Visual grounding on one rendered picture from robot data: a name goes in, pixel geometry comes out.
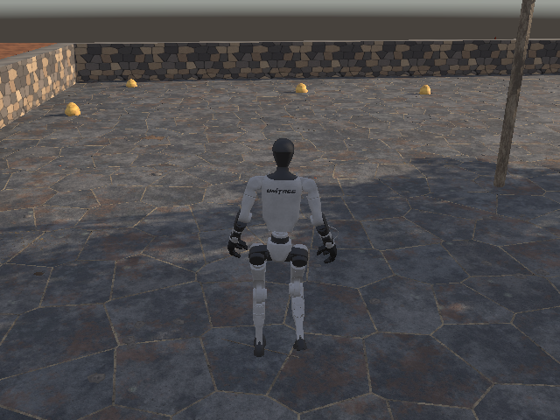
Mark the left robot shin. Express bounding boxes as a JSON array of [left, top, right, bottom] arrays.
[[253, 288, 265, 345]]

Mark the robot left hand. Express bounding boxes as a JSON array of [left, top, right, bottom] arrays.
[[227, 240, 248, 258]]

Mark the left robot upper arm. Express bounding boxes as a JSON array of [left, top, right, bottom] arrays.
[[238, 176, 264, 223]]

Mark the right robot upper arm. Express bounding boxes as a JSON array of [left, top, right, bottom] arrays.
[[300, 177, 325, 227]]

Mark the robot right hand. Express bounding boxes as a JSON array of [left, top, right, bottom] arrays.
[[317, 244, 337, 263]]

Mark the left robot forearm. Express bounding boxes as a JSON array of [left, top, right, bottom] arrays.
[[229, 209, 247, 243]]

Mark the right robot forearm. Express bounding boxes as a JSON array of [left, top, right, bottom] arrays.
[[316, 213, 335, 249]]

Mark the right robot shin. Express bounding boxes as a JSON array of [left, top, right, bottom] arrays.
[[291, 283, 305, 340]]

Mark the robot shin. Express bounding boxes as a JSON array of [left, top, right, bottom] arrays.
[[291, 283, 305, 340], [253, 288, 265, 345]]

